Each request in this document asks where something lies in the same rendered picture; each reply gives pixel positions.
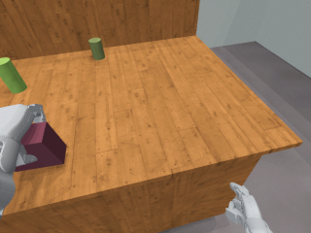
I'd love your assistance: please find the table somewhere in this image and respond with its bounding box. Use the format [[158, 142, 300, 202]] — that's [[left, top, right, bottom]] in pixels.
[[0, 0, 303, 233]]

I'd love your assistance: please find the sponge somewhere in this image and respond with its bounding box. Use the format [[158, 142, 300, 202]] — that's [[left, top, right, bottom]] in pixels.
[[15, 121, 67, 172]]

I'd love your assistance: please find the left robot forearm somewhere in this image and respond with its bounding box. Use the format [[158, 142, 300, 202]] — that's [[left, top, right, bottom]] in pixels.
[[0, 136, 20, 220]]

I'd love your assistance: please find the right robot hand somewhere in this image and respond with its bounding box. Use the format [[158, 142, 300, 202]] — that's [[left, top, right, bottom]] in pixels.
[[225, 183, 262, 226]]

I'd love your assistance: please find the left robot hand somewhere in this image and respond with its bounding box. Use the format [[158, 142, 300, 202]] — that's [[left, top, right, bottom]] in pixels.
[[0, 104, 47, 167]]

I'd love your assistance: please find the right robot forearm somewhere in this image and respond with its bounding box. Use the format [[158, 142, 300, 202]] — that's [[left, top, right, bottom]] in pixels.
[[244, 216, 273, 233]]

